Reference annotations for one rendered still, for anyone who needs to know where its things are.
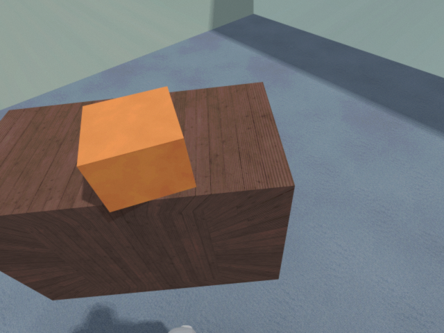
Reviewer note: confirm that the pedestal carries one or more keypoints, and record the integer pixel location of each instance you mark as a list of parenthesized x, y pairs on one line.
[(58, 238)]

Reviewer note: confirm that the carton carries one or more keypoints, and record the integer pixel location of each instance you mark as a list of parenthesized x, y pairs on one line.
[(132, 150)]

